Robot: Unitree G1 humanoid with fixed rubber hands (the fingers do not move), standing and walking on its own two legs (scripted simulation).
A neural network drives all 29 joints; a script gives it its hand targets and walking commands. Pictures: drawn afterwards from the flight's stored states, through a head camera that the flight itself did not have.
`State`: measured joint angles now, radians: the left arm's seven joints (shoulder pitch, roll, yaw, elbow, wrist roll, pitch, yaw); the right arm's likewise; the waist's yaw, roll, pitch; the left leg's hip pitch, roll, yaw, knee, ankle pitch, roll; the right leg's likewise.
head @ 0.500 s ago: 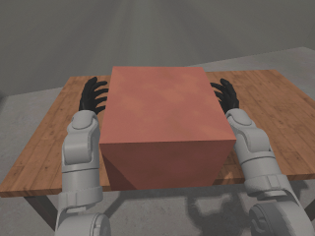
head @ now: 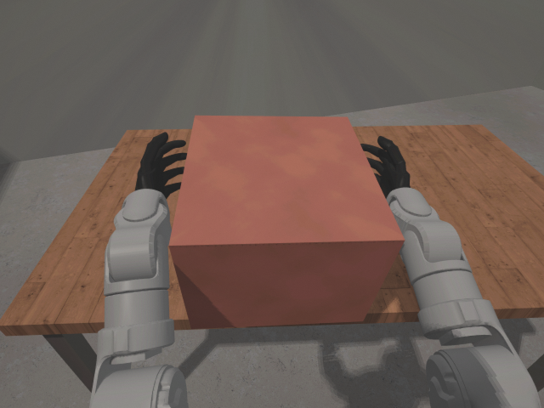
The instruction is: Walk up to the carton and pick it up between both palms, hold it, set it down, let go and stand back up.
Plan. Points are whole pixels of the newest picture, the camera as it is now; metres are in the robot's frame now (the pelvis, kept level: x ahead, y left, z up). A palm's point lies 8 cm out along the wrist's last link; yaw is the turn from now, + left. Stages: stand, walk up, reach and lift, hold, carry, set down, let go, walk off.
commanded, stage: hold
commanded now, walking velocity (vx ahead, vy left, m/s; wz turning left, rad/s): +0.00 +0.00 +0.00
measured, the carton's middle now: (275, 214) +0.36 +0.00 +0.15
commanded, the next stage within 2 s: none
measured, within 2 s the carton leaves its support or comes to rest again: neither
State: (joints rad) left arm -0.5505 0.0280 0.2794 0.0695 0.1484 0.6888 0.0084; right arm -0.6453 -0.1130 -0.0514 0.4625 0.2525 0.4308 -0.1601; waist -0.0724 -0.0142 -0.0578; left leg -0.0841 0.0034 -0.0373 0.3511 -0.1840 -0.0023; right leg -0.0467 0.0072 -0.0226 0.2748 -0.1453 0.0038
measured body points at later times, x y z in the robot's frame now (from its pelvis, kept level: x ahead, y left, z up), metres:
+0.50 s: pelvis +0.00 +0.00 +0.00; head -0.06 +0.01 +0.45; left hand +0.36 +0.17 +0.21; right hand +0.37 -0.17 +0.20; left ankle +0.01 +0.12 -0.75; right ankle +0.01 -0.12 -0.75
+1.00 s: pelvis +0.00 +0.00 +0.00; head -0.07 +0.01 +0.45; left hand +0.37 +0.16 +0.21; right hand +0.37 -0.18 +0.19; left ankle +0.01 +0.12 -0.75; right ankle +0.01 -0.12 -0.75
